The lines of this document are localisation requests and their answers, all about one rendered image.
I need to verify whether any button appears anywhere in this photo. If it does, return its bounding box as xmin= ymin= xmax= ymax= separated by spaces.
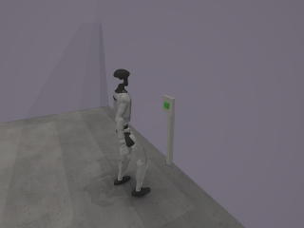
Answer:
xmin=163 ymin=102 xmax=169 ymax=109

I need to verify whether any panel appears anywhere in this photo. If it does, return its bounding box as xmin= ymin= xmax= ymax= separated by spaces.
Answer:
xmin=162 ymin=95 xmax=175 ymax=165

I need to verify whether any right robot hand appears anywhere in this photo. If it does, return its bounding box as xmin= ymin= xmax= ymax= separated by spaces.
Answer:
xmin=119 ymin=146 xmax=130 ymax=163

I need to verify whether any right robot upper arm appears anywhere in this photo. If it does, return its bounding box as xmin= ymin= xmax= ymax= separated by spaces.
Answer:
xmin=115 ymin=93 xmax=131 ymax=123

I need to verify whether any right robot foot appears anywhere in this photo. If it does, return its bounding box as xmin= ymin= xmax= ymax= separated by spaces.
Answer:
xmin=131 ymin=187 xmax=151 ymax=197

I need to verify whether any robot left shin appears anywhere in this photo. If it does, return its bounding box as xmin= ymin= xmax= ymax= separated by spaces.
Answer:
xmin=118 ymin=155 xmax=131 ymax=181

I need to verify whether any robot right forearm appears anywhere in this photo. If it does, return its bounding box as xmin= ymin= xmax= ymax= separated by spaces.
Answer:
xmin=116 ymin=118 xmax=126 ymax=147

